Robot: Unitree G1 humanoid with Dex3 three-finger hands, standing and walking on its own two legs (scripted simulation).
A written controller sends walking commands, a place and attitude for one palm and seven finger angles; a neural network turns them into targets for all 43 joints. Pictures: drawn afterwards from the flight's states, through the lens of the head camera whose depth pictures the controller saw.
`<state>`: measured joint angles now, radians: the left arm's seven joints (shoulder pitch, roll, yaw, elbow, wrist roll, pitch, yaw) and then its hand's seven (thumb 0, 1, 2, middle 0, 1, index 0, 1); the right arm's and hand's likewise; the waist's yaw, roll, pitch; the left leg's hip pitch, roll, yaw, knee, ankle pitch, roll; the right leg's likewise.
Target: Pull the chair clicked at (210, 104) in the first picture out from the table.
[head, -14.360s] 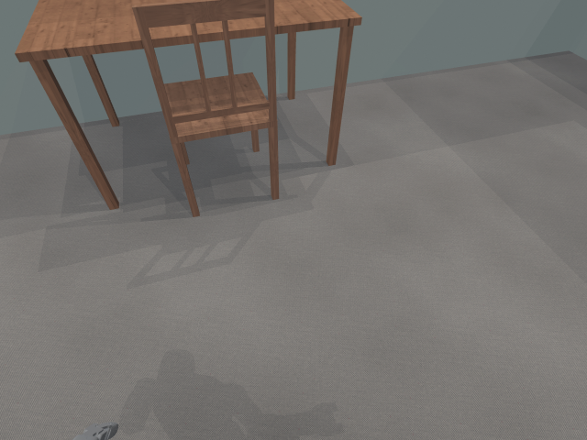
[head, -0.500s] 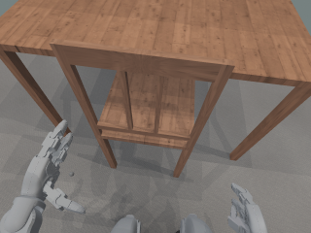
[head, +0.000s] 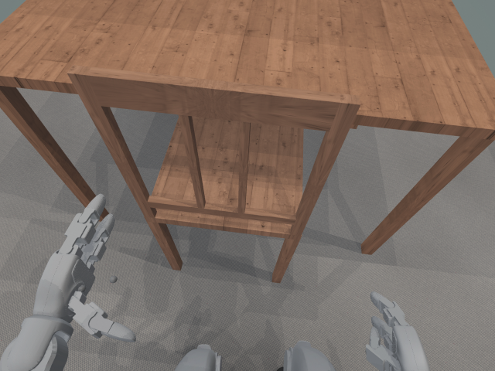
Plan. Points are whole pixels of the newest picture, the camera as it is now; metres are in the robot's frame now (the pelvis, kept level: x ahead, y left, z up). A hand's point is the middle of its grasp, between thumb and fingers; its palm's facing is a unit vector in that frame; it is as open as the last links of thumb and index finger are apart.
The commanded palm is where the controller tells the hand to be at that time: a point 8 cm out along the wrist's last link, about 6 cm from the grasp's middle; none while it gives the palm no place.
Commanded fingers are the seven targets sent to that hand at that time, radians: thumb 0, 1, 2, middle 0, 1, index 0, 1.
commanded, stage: aim the fingers beside a spindle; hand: left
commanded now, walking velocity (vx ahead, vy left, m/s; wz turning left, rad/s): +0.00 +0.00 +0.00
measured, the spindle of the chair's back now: (194, 167) +0.48 +0.13 -0.02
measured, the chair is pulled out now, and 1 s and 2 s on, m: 0.00 0.00 0.00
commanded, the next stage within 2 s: none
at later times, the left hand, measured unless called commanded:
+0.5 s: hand (141, 270) +0.26 +0.17 +0.02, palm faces -0.09 -0.99 -0.05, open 16.9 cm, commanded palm +0.25 +0.23 +0.02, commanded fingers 0.00 -0.50 0.30 -0.06 -0.08 -0.06 -0.08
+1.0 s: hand (169, 253) +0.30 +0.14 +0.00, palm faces -0.11 -0.99 -0.03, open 16.9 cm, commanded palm +0.28 +0.19 +0.00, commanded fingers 0.00 -0.50 0.30 -0.06 -0.08 -0.06 -0.08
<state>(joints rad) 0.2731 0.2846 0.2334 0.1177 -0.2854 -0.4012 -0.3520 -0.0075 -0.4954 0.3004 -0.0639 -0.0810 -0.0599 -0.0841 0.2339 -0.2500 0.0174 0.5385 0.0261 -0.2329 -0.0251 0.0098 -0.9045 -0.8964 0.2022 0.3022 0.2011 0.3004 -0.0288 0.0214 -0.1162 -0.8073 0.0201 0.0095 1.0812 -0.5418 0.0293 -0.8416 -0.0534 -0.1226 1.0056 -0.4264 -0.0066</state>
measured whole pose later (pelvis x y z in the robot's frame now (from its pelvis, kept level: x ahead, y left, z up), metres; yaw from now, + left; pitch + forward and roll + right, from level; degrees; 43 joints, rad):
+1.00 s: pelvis -0.01 -0.01 -0.02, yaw +0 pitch +19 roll -1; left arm 0.00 0.21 0.11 0.30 -0.20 -0.44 -0.24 -0.01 -0.50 0.30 -0.06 -0.08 -0.06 -0.08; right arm 0.22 -0.26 0.01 0.55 0.02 -0.18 -0.01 0.01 -0.91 -0.90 0.20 0.30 0.20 0.30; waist -0.04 0.02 -0.13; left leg -0.96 0.01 0.02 1.19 -0.56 0.02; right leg -1.01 -0.06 -0.11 1.14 -0.46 -0.02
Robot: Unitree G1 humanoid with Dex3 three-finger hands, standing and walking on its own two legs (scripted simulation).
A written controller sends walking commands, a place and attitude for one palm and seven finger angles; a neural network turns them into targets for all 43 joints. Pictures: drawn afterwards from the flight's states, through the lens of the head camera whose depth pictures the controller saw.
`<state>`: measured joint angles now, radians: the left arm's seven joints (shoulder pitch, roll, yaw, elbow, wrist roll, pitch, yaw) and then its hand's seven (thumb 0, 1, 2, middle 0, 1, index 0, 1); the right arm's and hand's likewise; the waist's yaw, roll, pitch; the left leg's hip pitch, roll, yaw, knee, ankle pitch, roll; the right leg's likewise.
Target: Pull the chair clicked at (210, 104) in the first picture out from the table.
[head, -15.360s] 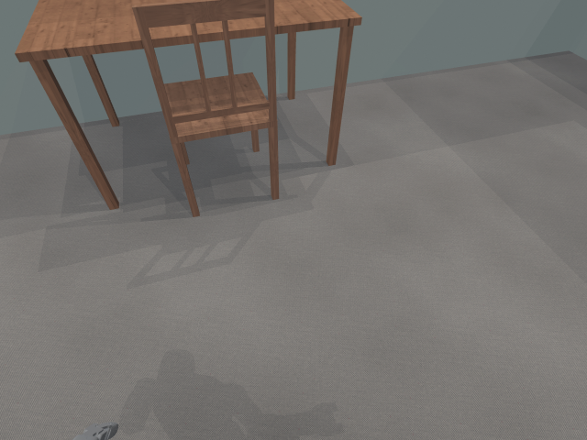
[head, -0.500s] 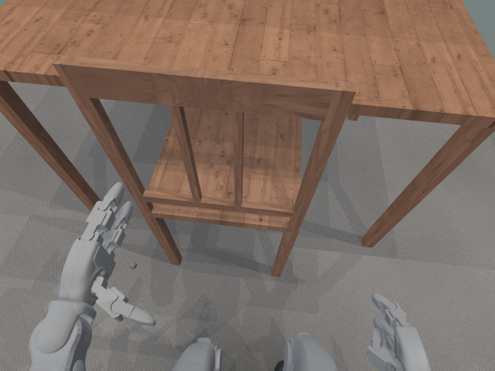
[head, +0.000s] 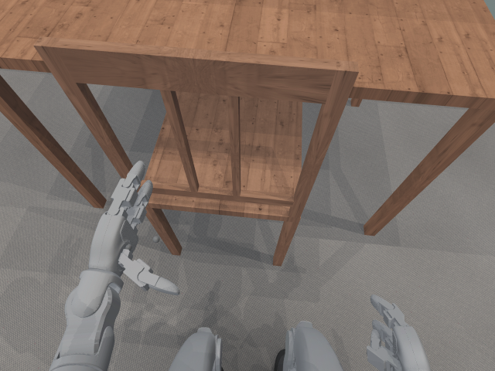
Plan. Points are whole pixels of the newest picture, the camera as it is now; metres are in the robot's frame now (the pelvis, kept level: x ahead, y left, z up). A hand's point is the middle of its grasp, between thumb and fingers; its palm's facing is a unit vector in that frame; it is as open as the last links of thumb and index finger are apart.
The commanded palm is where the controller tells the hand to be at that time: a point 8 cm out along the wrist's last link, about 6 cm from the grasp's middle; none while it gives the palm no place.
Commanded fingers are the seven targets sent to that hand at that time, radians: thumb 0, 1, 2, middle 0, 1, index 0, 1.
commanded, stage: aim the fingers beside a spindle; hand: left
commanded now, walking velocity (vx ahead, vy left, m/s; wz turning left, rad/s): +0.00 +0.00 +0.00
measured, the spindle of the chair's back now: (184, 148) +0.50 +0.14 +0.00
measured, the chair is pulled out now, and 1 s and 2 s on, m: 0.00 0.00 0.00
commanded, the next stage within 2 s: push the fingers through the gap in 1.06 s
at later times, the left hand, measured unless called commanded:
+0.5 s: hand (181, 223) +0.34 +0.12 +0.00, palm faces -0.13 -0.99 -0.02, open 16.9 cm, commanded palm +0.33 +0.18 +0.01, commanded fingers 0.00 -0.50 0.30 -0.06 -0.08 -0.06 -0.08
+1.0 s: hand (184, 227) +0.34 +0.12 +0.00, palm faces -0.12 -0.99 -0.03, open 16.9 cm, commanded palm +0.32 +0.17 +0.00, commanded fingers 0.00 -0.50 0.30 -0.06 -0.08 -0.06 -0.08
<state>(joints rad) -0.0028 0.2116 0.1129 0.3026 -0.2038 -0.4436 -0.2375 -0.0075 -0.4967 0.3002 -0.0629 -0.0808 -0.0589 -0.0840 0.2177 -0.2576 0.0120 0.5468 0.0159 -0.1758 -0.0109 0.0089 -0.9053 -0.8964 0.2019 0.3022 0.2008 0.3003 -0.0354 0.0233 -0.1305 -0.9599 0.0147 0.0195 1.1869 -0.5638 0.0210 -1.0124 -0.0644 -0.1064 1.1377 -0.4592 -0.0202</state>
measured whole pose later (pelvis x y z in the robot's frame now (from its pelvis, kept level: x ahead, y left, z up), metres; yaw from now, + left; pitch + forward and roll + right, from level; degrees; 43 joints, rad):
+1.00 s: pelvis +0.00 +0.00 -0.01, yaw +0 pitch +22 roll -1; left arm -0.14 0.16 0.03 0.41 -0.13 -0.48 -0.11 -0.01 -0.50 0.30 -0.06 -0.08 -0.06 -0.08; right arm 0.20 -0.25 0.00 0.54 0.00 -0.07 0.02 0.01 -0.91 -0.90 0.20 0.30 0.20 0.30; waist -0.05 0.03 -0.14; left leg -1.05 0.01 0.03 1.26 -0.59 0.03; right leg -1.10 -0.07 -0.09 1.21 -0.48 -0.01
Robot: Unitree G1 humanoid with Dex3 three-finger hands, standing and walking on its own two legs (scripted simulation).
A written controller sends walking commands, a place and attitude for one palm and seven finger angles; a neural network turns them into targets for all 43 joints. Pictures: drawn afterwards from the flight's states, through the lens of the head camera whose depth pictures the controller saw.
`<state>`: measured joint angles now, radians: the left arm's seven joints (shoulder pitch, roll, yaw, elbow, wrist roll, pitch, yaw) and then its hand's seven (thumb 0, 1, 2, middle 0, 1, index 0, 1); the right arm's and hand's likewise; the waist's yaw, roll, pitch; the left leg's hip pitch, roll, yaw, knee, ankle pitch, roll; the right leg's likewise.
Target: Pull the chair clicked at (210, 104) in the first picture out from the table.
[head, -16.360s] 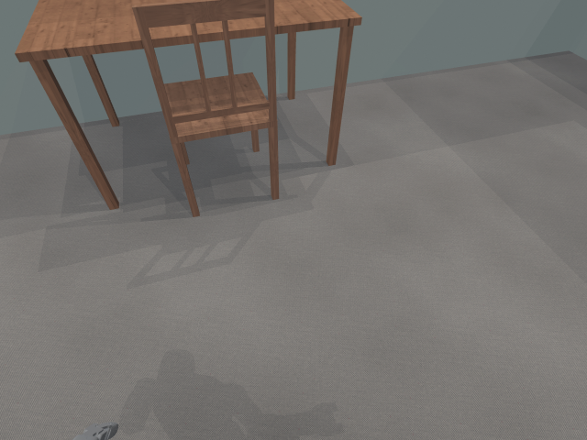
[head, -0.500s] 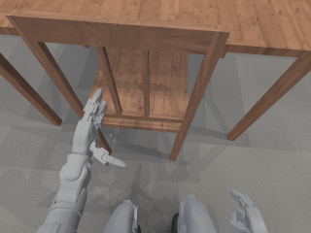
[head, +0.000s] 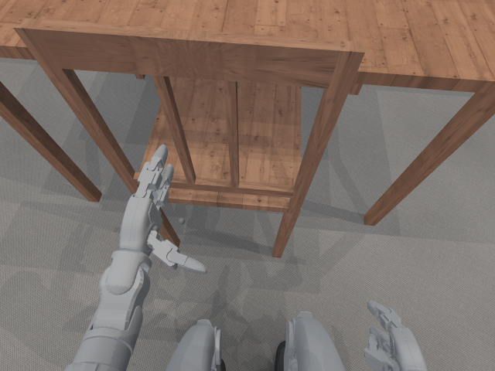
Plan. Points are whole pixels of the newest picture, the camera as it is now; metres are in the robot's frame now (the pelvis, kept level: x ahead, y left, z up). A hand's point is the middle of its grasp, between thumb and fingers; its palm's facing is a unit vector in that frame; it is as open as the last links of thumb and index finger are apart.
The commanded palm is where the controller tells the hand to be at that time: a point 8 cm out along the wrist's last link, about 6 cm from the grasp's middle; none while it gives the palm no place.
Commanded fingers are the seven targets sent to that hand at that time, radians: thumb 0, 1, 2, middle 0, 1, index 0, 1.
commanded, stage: aim the fingers beside a spindle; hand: left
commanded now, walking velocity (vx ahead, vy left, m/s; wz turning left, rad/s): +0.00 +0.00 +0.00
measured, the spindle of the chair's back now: (179, 138) +0.50 +0.13 +0.02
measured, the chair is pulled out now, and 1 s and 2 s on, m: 0.00 0.00 0.00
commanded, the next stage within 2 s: push the fingers through the gap in 0.06 s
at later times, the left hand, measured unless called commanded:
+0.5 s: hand (181, 203) +0.37 +0.12 +0.02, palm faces -0.10 -0.99 -0.04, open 16.9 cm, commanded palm +0.35 +0.17 +0.02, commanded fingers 0.00 -0.50 0.30 -0.06 -0.08 -0.06 -0.08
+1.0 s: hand (189, 178) +0.42 +0.11 +0.02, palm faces -0.09 -1.00 -0.04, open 17.0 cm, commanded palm +0.40 +0.16 +0.02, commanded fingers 0.00 -0.50 0.30 -0.06 -0.08 -0.06 -0.08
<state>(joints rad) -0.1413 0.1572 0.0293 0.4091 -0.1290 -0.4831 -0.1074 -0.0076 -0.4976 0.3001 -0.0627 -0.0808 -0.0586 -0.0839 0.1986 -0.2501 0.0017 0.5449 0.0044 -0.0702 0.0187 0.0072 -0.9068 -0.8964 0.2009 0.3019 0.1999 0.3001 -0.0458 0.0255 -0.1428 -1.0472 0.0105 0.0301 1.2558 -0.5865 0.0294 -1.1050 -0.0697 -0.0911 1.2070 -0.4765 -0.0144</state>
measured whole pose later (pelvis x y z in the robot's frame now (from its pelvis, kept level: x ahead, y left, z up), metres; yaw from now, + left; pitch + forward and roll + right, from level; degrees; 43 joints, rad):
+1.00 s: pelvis -0.01 +0.00 +0.00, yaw -1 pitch +24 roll -1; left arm -0.49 0.19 0.15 0.75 -0.11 -0.51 -0.09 -0.01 -0.50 0.30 -0.06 -0.08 -0.05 -0.08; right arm 0.25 -0.25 0.00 0.60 -0.01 -0.05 0.03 0.01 -0.91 -0.90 0.20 0.30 0.20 0.30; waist -0.10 0.04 -0.14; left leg -1.10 0.01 0.04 1.26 -0.57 0.03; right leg -1.17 -0.06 -0.08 1.21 -0.46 -0.01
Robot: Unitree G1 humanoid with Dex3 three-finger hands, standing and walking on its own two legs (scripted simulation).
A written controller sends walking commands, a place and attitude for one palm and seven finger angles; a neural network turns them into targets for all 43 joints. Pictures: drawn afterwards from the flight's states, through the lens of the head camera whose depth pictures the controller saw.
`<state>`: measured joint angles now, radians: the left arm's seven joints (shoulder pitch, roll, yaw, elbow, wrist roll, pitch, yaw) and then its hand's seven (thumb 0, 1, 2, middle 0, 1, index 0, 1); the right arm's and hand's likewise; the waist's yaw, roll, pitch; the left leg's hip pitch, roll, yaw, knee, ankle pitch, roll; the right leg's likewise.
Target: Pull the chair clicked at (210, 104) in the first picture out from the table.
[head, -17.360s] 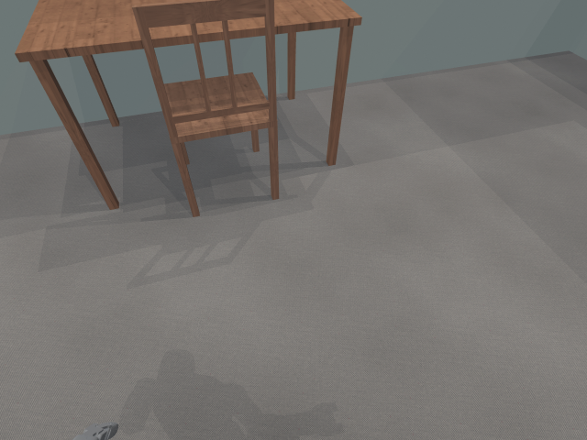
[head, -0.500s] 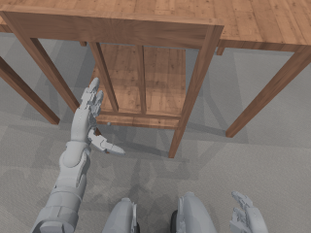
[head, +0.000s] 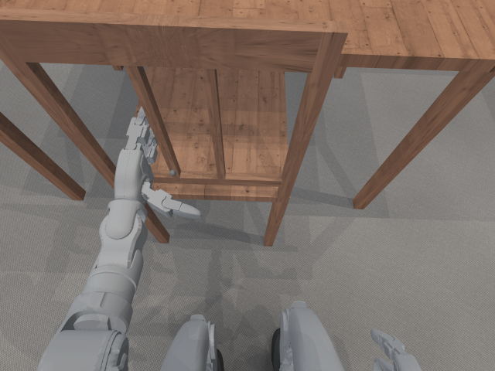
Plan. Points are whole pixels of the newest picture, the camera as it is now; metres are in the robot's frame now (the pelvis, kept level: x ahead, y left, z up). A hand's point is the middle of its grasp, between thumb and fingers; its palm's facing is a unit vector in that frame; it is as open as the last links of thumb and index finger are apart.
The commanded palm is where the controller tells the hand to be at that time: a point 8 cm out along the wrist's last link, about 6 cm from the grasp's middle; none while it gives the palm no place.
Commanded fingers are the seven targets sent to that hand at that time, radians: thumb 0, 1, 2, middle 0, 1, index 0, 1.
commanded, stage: push the fingers through the gap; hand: left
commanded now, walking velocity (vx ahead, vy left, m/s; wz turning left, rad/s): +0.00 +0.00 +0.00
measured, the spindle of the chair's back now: (160, 132) +0.50 +0.14 +0.02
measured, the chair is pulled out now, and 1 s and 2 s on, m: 0.00 0.00 0.01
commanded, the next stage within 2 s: hook a spindle and tug to test in 0.76 s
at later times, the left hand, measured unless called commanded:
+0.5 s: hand (175, 149) +0.47 +0.11 +0.02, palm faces -0.06 -1.00 -0.04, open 16.9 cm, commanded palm +0.44 +0.16 +0.02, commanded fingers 0.00 -0.50 0.30 -0.06 -0.08 -0.06 -0.08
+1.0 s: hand (175, 147) +0.47 +0.11 +0.02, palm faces -0.06 -1.00 -0.03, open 16.8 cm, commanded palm +0.44 +0.16 +0.02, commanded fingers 0.00 -0.50 0.30 -0.20 -0.52 -0.20 -0.52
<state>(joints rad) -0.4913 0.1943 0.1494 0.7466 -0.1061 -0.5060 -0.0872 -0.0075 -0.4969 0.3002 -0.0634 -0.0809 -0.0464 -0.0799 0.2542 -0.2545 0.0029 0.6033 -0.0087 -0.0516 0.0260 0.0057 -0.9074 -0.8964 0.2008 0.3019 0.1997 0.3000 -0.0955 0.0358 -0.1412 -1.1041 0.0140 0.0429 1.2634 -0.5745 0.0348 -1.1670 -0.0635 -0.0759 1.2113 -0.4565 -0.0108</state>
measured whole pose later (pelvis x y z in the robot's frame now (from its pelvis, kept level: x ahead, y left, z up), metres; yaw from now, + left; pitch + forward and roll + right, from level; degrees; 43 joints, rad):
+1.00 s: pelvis +0.00 +0.00 -0.01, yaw -1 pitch +26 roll -2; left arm -0.71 0.25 0.24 0.97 -0.07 -0.55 -0.08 -0.01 -0.50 0.30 -0.09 -0.15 -0.08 -0.16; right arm 0.27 -0.25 0.01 0.60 -0.03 0.01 0.04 0.00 -0.91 -0.90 0.20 0.30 0.20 0.30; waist -0.14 0.03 -0.14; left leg -1.17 0.02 0.04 1.29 -0.58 0.04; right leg -1.23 -0.05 -0.07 1.22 -0.45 -0.01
